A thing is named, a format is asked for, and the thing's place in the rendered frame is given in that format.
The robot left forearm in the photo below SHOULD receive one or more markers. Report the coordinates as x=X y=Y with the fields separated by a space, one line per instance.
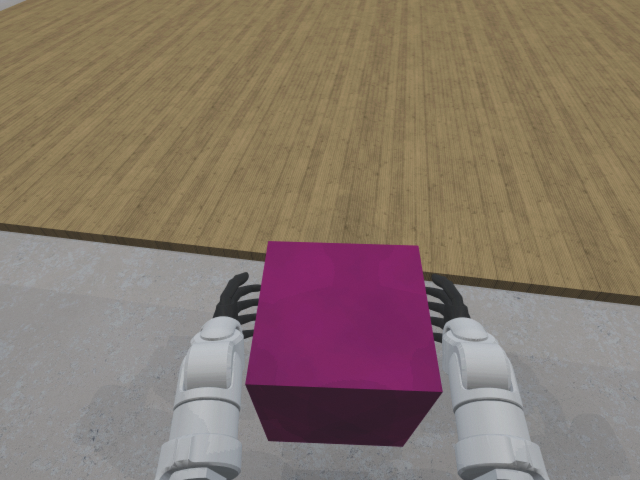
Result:
x=203 y=442

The right robot hand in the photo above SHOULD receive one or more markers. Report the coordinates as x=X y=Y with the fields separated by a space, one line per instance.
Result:
x=453 y=306

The robot right forearm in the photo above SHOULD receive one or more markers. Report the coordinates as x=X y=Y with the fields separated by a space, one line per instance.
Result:
x=493 y=438

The carton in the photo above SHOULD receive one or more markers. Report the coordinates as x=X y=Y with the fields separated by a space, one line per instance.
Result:
x=343 y=349

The left robot hand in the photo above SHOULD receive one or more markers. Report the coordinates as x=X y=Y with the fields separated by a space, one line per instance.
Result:
x=228 y=305

